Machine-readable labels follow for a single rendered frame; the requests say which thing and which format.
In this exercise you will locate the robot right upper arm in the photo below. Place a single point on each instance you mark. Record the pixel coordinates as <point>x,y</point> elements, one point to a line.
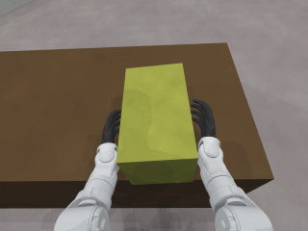
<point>241,218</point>

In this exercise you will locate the pedestal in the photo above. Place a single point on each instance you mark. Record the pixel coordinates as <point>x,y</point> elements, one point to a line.
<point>54,104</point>

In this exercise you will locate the robot left hand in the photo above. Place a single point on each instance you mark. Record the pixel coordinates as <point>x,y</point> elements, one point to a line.
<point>110,130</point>

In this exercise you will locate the robot right hand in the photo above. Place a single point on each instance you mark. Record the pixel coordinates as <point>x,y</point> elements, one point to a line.
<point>206,122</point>

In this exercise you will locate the robot right forearm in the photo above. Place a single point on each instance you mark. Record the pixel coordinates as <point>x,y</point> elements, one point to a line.
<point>216,178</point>

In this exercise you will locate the carton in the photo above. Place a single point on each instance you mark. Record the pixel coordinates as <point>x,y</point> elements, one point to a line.
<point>156,142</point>

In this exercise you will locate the robot left forearm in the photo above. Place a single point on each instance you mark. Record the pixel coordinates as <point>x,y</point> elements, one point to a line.
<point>102,182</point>

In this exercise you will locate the robot left upper arm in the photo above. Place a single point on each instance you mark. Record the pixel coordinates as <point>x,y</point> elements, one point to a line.
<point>86,218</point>

